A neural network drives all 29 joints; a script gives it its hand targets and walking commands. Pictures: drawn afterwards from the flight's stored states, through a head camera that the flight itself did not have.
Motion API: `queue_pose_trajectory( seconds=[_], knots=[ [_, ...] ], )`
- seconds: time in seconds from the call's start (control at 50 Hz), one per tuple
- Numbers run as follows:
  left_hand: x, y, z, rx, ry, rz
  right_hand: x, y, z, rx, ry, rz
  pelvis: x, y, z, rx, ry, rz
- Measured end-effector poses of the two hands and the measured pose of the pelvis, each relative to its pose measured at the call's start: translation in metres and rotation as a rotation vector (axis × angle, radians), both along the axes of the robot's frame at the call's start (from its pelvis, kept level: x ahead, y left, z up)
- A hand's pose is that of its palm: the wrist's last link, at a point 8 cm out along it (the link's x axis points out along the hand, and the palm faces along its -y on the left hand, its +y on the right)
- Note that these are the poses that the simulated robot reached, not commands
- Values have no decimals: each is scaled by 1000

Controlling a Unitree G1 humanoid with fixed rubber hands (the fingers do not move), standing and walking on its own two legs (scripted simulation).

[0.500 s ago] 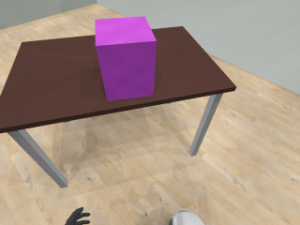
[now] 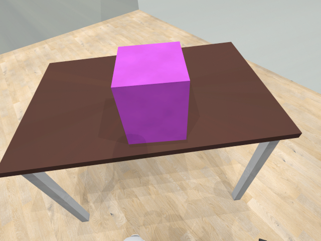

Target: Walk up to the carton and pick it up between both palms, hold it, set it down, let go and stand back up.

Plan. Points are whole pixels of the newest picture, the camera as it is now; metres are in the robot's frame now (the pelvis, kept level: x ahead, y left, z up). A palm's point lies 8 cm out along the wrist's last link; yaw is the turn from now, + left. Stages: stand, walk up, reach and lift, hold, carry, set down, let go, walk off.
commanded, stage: walk up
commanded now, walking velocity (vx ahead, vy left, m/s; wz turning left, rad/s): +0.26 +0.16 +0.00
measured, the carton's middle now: (153, 94) +0.56 +0.08 +0.04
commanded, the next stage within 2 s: stand in 0.64 s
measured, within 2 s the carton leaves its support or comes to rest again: neither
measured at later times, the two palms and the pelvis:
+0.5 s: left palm out of the picture +0.09 +0.30 -0.15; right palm out of the picture +0.10 -0.14 -0.15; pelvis +0.06 +0.08 -0.01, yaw +1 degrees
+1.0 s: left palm out of the picture +0.06 +0.28 -0.15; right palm out of the picture +0.05 -0.14 -0.15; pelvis +0.08 +0.07 +0.00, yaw +1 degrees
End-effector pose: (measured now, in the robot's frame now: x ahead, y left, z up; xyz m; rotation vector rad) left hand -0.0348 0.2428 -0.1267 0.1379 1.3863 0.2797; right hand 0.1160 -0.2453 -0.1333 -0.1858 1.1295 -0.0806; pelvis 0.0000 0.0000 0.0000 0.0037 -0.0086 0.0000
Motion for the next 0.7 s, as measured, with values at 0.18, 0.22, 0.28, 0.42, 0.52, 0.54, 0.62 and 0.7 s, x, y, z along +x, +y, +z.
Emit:
queue_pose_trajectory(
  seconds=[0.18, 0.22, 0.28, 0.42, 0.52, 0.54, 0.62, 0.7],
  knots=[
    [33, 51, -36, -64, 8, 35, 30, 66, 7, -44, -29, 43, 40, 50, -12, -21, -10, 22],
    [52, 55, -38, -82, 0, 20, 20, 79, 10, -45, -5, 22, 46, 57, -8, -21, -19, 21],
    [81, 57, -38, -104, -27, 0, 5, 92, 10, -53, 45, -16, 52, 65, -4, -16, -23, 23],
    [121, 58, -35, -89, -60, -52, -13, 101, -6, -22, 114, -56, 58, 73, -8, 16, -25, 9],
    [129, 54, -21, -72, -74, -72, -21, 103, -15, 15, 152, -93, 62, 76, -4, -4, -44, 14],
    [130, 54, -19, -71, -75, -75, -23, 103, -15, 18, 160, -94, 63, 76, -2, -4, -44, 14],
    [129, 50, -16, -72, -75, -81, -32, 101, -13, 20, 192, -96, 65, 74, 1, -5, -45, 15],
    [124, 47, -16, -77, -64, -83, -42, 97, -12, 10, 227, -104, 67, 73, 2, -5, -45, 16]
  ],
)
